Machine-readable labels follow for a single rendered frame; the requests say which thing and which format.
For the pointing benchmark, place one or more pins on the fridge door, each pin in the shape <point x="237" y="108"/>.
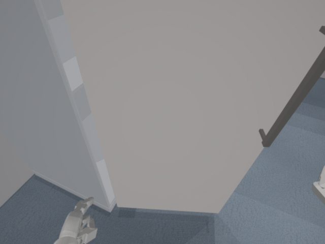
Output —
<point x="179" y="89"/>

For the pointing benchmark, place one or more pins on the robot right hand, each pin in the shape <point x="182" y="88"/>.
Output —
<point x="319" y="187"/>

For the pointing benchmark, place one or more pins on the robot left hand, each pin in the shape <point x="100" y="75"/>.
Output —
<point x="75" y="221"/>

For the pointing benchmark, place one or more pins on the handle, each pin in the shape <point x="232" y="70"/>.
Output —
<point x="301" y="92"/>

